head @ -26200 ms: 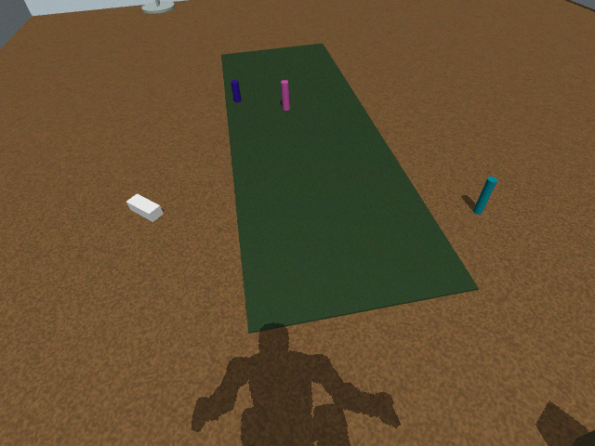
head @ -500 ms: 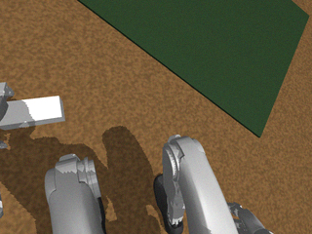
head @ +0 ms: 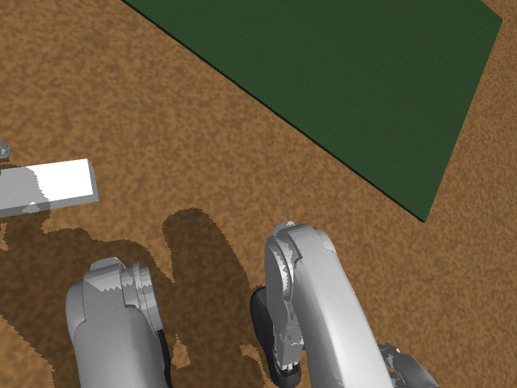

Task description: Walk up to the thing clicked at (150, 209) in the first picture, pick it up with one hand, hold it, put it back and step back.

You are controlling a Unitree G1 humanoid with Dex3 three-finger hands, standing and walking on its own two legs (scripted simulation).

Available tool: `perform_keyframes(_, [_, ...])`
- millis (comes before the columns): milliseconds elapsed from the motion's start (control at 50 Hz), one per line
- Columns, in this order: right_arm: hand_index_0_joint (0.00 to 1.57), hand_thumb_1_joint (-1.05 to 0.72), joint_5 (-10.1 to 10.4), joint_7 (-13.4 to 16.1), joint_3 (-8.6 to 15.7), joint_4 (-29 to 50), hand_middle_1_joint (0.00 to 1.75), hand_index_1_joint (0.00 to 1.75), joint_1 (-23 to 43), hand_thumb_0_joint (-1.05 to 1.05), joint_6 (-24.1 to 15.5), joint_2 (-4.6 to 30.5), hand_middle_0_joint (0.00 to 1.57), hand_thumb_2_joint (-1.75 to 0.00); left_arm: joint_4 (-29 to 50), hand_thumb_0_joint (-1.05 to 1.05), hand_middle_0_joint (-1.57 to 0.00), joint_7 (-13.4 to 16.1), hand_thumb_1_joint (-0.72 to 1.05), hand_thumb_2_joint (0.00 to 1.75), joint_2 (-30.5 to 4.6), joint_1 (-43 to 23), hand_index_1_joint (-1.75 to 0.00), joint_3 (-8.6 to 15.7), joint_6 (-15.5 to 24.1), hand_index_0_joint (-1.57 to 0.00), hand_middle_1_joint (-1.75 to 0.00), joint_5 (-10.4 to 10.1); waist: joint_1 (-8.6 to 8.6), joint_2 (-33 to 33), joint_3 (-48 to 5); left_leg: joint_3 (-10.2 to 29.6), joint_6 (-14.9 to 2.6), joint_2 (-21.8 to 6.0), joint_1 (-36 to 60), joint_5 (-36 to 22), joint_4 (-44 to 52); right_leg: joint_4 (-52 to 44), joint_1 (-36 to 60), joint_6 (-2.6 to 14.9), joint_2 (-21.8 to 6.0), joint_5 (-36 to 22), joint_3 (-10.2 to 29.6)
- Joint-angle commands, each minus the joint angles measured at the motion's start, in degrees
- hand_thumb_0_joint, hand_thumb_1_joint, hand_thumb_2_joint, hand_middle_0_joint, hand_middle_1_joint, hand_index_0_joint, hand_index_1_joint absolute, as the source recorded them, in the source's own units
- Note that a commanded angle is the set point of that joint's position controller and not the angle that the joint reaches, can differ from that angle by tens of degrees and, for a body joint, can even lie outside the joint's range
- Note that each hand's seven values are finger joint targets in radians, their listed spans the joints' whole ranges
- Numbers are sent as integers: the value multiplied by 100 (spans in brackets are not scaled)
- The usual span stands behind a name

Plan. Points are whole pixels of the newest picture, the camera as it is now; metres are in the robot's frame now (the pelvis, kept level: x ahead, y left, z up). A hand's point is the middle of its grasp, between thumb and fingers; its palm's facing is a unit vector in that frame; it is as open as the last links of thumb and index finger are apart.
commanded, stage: rise first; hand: left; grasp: from above
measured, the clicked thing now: (41, 188) +0.47 +0.32 -0.29
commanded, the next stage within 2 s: approach in 0.54 s
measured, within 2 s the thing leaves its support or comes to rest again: neither
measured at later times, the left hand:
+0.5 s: hand out of the picture +0.42 +0.35 -0.16, palm faces -0.46 -0.08 -0.89, open 14.2 cm
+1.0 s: hand (26, 169) +0.47 +0.30 -0.17, palm faces -0.40 -0.04 -0.92, open 14.1 cm
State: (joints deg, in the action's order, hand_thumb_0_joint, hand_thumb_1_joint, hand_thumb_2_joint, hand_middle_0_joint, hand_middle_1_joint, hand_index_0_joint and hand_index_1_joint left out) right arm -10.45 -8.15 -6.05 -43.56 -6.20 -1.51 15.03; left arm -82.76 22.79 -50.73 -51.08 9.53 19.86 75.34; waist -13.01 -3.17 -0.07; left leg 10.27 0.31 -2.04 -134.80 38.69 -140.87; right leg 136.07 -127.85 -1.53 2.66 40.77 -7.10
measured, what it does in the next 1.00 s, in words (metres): stands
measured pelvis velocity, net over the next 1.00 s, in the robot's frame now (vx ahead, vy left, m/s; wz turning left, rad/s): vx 0.00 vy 0.00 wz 0.00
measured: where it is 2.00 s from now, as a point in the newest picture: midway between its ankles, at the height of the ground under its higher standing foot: (221, 372)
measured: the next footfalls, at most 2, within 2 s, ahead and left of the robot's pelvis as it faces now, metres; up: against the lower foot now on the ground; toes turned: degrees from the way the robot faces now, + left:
none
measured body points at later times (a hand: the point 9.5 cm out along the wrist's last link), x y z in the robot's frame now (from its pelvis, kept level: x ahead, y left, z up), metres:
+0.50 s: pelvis +0.00 +0.00 +0.00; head +0.23 +0.09 +0.38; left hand +0.44 +0.36 -0.11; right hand +0.08 -0.27 -0.10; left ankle +0.07 +0.13 -0.28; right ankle +0.10 -0.12 -0.28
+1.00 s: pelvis +0.00 +0.00 +0.00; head +0.24 +0.10 +0.37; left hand +0.49 +0.30 -0.12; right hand +0.05 -0.27 -0.09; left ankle +0.07 +0.13 -0.28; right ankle +0.10 -0.12 -0.28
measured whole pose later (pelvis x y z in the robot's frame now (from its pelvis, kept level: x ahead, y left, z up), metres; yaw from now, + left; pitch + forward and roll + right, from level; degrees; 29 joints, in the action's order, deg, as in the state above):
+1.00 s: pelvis +0.00 +0.00 +0.00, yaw +0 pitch +32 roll -10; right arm -9.9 -7.9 -7.6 -42.4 -7.9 -3.4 14.7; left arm -85.8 26.1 -47.5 -58.5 3.6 16.3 78.0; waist -17.0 -3.2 -1.0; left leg 10.3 0.3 -1.7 -135.6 37.8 -140.1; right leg 135.2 -128.4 -1.6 2.6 39.9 -7.2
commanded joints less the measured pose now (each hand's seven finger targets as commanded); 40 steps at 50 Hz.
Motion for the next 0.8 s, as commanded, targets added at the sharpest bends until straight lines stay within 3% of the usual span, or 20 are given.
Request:
perform_keyframes(0, [20,-91,21,97,506,62,30,30,-1017,0,-14,1557,20,-90,942,0,-7,230,-58,104,-1681,-1566,-103,214,34,-6,-102,-141,101,2216,-3806,-508,-156,86,3332,-1032,1400,-1330,1392,336,134,-1322,-371])
perform_keyframes(40, [20,-91,12,85,505,69,30,30,-1051,0,-12,1537,20,-90,974,0,-7,244,-59,105,-1618,-1560,-103,164,31,-6,-101,-108,39,2209,-3824,-522,-161,87,3324,-1081,1384,-1367,1461,332,146,-1402,-358])
perform_keyframes(100, [20,-91,49,89,529,70,30,30,-1040,0,-22,1537,20,-90,905,0,-7,248,-59,105,-1661,-1517,-102,228,-15,-6,-100,-153,112,2097,-3742,-563,-174,84,3212,-1007,1386,-1434,1458,325,129,-1349,-326])
perform_keyframes(120, [20,-91,37,84,515,75,30,30,-1071,0,-38,1529,20,-90,860,0,-7,234,-58,104,-1619,-1567,-102,181,-25,-6,-100,-144,32,2122,-3655,-567,-172,88,3139,-952,1383,-1422,1459,326,123,-1321,-325])
perform_keyframes(160, [20,-91,46,91,517,71,30,30,-1044,0,-29,1535,20,-90,954,0,-7,215,-59,105,-1642,-1544,-102,208,-44,-5,-100,-143,107,2177,-3836,-555,-167,88,3264,-1001,1413,-1406,1488,324,123,-1328,-343])
perform_keyframes(240, [20,-91,80,91,508,88,30,30,-1083,0,-27,1494,20,-90,852,0,-7,116,-58,104,-1526,-1589,-102,65,-92,-6,-101,-158,39,1958,-3686,-560,-193,112,3076,-890,1417,-1481,1501,328,130,-1275,-314])
perform_keyframes(300, [20,-91,89,90,522,101,30,30,-1095,0,-27,1509,20,-90,975,0,-7,45,-59,105,-1605,-1555,-103,104,-121,-6,-102,-177,130,2062,-3863,-584,-189,104,3239,-1013,1416,-1510,1621,317,125,-1360,-287])
perform_keyframes(380, [20,-91,101,77,525,106,30,30,-1112,0,-12,1508,20,-90,962,0,-7,-16,-59,104,-1470,-1615,-102,16,-111,-6,-101,-226,33,1975,-3767,-545,-189,102,3224,-1033,1425,-1479,1569,312,121,-1385,-321])
perform_keyframes(460, [20,-91,118,87,494,138,30,30,-1066,0,29,1522,20,-90,972,0,-7,-36,-59,105,-1690,-1580,-102,159,-39,-6,-101,-226,127,1969,-3860,-555,-189,110,3167,-1016,1403,-1479,1626,317,127,-1353,-312])
perform_keyframes(500, [20,-91,109,92,462,146,30,30,-1056,0,37,1486,20,-90,930,0,-7,-42,-59,105,-1565,-1642,-102,52,-1,-6,-101,-219,70,1899,-3762,-585,-201,129,2986,-898,1376,-1512,1644,317,140,-1281,-288])
perform_keyframes(600, [20,-90,92,109,409,147,30,30,-1021,0,41,1506,20,-90,766,0,-7,25,-59,105,-1642,-1673,-102,67,68,-6,-100,-123,33,1934,-3626,-575,-189,128,2937,-742,1420,-1539,1551,325,153,-1123,-322])
perform_keyframes(620, [20,-91,89,107,409,139,30,30,-1073,0,34,1538,20,-90,708,0,-7,42,-61,112,-1647,-1686,-101,86,79,-3,-96,-131,1,1912,-3561,-559,-187,135,2980,-760,1434,-1500,1522,323,133,-1127,-343])
perform_keyframes(680, [20,-90,76,124,394,115,30,30,-1072,0,9,1530,20,-90,713,0,-7,80,-56,102,-1560,-1995,-104,-83,93,-7,-104,-69,-107,1926,-3485,-555,-188,129,2869,-577,1422,-1554,1408,333,145,-972,-332])
perform_keyframes(780, [20,-90,40,131,374,25,30,30,-1231,0,-69,1565,20,-90,777,0,-6,236,-55,101,-982,-2664,-104,-587,89,-7,-105,0,-410,2277,-3665,-441,-134,93,3264,-720,1442,-1428,1174,321,149,-1144,-458])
